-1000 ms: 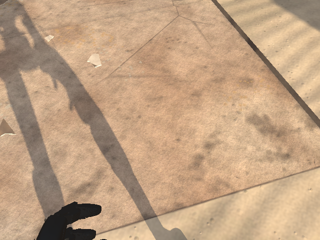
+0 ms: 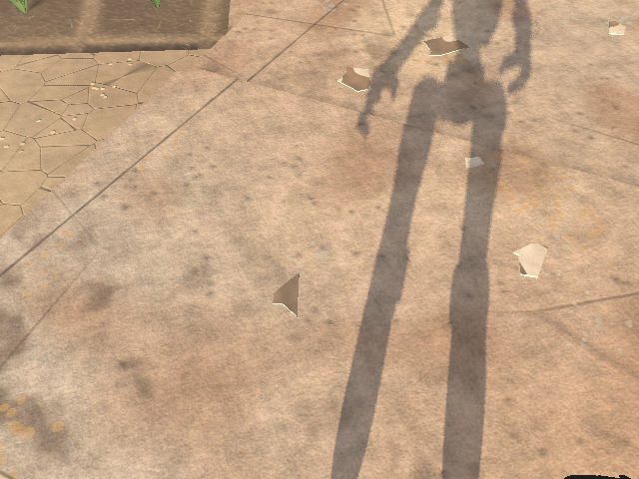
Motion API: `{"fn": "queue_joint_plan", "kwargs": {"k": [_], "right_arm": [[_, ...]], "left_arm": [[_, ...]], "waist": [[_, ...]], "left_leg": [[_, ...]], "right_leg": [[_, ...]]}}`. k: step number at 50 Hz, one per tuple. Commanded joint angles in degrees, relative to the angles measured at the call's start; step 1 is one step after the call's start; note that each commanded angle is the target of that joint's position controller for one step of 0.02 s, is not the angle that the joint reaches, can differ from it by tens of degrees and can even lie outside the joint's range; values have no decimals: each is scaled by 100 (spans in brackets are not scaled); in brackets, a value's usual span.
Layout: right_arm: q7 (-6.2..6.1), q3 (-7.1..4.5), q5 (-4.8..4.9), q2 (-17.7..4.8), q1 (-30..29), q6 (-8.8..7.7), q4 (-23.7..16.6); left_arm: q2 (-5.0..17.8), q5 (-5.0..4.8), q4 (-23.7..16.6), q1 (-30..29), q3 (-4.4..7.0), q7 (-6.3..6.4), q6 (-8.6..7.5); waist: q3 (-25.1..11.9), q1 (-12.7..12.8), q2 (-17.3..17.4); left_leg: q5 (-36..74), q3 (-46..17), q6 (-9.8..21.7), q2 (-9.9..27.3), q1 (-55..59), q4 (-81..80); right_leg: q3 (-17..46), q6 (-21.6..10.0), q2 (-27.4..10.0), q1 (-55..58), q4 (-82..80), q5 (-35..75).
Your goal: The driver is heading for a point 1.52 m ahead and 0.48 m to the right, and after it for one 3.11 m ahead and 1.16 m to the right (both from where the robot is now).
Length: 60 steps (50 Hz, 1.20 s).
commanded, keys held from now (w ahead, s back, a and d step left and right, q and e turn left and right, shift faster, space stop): shift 0.82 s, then w+shift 0.18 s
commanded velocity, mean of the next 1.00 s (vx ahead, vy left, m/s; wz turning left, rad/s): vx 0.06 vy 0.00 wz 0.04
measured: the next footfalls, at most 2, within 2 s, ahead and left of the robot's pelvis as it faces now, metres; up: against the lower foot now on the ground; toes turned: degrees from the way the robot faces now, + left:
left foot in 1.14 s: +0.15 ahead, +0.14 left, +0.00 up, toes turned +2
right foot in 1.60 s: +0.60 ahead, -0.05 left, +0.00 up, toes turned -5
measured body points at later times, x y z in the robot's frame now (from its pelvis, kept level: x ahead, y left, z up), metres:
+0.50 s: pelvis +0.01 -0.02 +0.00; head +0.02 -0.02 +0.45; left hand +0.15 +0.23 -0.11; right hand +0.16 -0.27 -0.10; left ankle +0.03 +0.11 -0.73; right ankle +0.00 -0.14 -0.73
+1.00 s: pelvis +0.04 -0.01 +0.01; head +0.04 -0.01 +0.46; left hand +0.09 +0.25 -0.12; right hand +0.18 -0.27 -0.09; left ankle +0.03 +0.11 -0.68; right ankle -0.01 -0.14 -0.73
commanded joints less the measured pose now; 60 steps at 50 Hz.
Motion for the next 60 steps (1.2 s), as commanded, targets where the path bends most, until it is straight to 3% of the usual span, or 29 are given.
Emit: {"fn": "queue_joint_plan", "kwargs": {"k": [1,2,3,6,8,9,10,17,26,41,42,43,44,45,46,47,48,50,52,53,54,55,56,57,58,59,60], "right_arm": [[24,-152,-45,-466,688,-119,-214],[37,-210,-43,-658,301,-177,-336],[32,-265,-30,-810,85,-198,-310],[68,-194,-58,-420,-91,-122,-242],[97,-167,-39,-353,-2,-106,-205],[88,-216,-12,-535,-12,-99,-169],[94,-230,-4,-472,113,-99,-130],[70,-213,-18,-428,167,-203,-9],[3,-199,-12,-349,289,-235,16],[-60,-205,4,-162,357,-223,137],[-65,-207,5,-128,545,-201,234],[-57,-263,67,-257,666,-203,272],[-32,-283,139,-348,509,-275,197],[16,-236,303,-211,190,-421,46],[51,-198,419,-168,-248,-569,-96],[69,-248,383,-344,-506,-668,-155],[94,-260,328,-330,-442,-737,-134],[173,-208,249,-228,-166,-806,-30],[237,-169,207,-117,-1,-839,107],[436,-160,-249,-141,32,-620,102],[477,-187,-218,-129,373,-526,225],[436,-226,-159,-209,875,-484,409],[364,-308,-146,-412,1682,-508,677],[289,-423,-232,-810,2863,-589,948],[218,-433,-319,-1442,3246,-688,857],[170,-413,-299,-1411,2398,-638,703],[185,-348,-202,-1188,1765,-645,607]], "left_arm": [[1006,190,-433,-76,181,-43,-146],[785,201,-414,-214,131,-34,-154],[587,161,-529,-493,80,-16,-182],[630,-4,-476,-355,83,40,-216],[482,46,-455,-119,31,15,-230],[492,59,-469,146,24,-25,-251],[518,60,-470,53,22,-38,-253],[333,28,-585,36,-18,-16,-160],[203,22,-595,-7,-28,-47,-165],[115,8,-433,225,-8,7,-210],[137,4,-341,444,11,14,-186],[360,-76,-283,644,96,23,-158],[527,-136,-253,916,140,42,-170],[795,-165,-209,1162,207,58,-231],[1026,-182,-208,1070,282,88,-300],[983,-131,-190,1149,282,114,-375],[857,-96,-216,1101,246,108,-445],[733,-185,-324,874,203,48,-458],[804,-243,-384,600,213,-18,-424],[948,203,-256,706,293,-142,-350],[954,211,-227,677,330,-191,-306],[886,160,-217,639,324,-206,-283],[726,169,-231,593,273,-207,-297],[366,247,-389,186,159,-212,-328],[-329,160,-890,-270,-26,-176,-412],[-93,89,-1021,-111,7,-205,-425],[202,131,-1016,-206,56,-250,-407]], "waist": [[-506,-505,-837],[-301,-367,-1492],[-222,-319,-1216],[-253,-224,-925],[-315,-173,-742],[-347,7,-429],[-331,-124,-426],[-204,4,169],[-202,-47,74],[-103,-76,31],[-328,-58,-40],[-105,-20,-247],[327,128,-446],[667,237,-937],[1116,302,-1161],[1153,406,-920],[952,322,-702],[498,185,-646],[323,59,-898],[284,46,-838],[286,-108,-899],[224,-347,-689],[23,-742,-202],[-335,-1441,899],[-476,-1459,2147],[-143,-895,1438],[286,-526,644]], "left_leg": [[-1041,-250,53,303,-77,360],[-1388,103,-147,319,-56,401],[-1177,132,-217,487,171,563],[-94,215,-239,615,668,-143],[693,134,-163,717,1114,-275],[793,87,-57,731,1219,-85],[636,75,-23,704,1072,-114],[733,-135,-32,828,790,-355],[703,-168,-42,854,875,-335],[702,-87,-115,806,1011,-322],[-449,103,-85,632,1034,-249],[-2124,326,-26,423,606,-30],[-2809,404,10,434,-249,298],[-2292,735,-5,448,-1012,990],[-1529,723,27,755,-1543,1574],[-1560,450,79,1027,-2103,2091],[-1428,361,129,1178,-2463,2378],[-1179,559,144,1263,-2007,1823],[-865,1013,24,994,-475,900],[-987,1413,-38,629,186,395],[-469,1681,-64,492,927,47],[-242,1821,-67,378,1730,-153],[-484,1744,-40,318,2748,-191],[-1560,548,51,1209,3688,-663],[-4026,-2618,358,2663,3626,-1994],[-4852,-4085,870,3047,3076,-2605],[-4328,-3428,893,3049,2668,-2400]], "right_leg": [[1255,-804,-1334,795,-1065,2231],[1875,-1352,-1751,180,-1416,1814],[1711,-1302,-1582,78,-1422,1521],[1071,-807,-1010,244,-1112,1273],[776,-569,-691,119,-930,924],[636,-461,-516,-14,-972,740],[487,-404,-453,86,-899,578],[161,-355,-216,240,-509,481],[114,-301,-156,186,-495,495],[135,-296,-147,45,-627,322],[102,-381,-76,127,-727,-777],[335,-612,-143,54,-899,-2233],[1035,-950,-558,138,-1317,-3458],[2238,-1416,-1374,433,-2044,-4301],[3224,-1796,-2105,388,-2553,-4152],[3455,-1883,-2311,681,-2659,-3510],[3315,-1795,-2264,1109,-2575,-3026],[2279,-1429,-1781,1200,-2498,-2208],[1138,-1155,-1139,347,-2439,-1372],[678,-1096,-769,74,-2434,-1547],[517,-1100,-744,-258,-2226,-1653],[410,-1092,-704,-679,-1835,-1660],[217,-1034,-513,-1203,-878,-1225],[-328,-890,-23,-2031,1432,-727],[163,-823,614,-3318,3391,-1722],[762,-929,406,-4031,4123,-956],[542,-885,-133,-4196,4197,-192]]}}
Keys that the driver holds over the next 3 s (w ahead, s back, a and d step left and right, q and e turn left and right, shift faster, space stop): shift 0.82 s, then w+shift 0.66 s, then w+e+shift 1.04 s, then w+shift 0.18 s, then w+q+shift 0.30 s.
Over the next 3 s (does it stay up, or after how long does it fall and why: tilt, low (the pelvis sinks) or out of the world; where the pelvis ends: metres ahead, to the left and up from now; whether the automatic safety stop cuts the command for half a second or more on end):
stays up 1.52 -0.57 -0.05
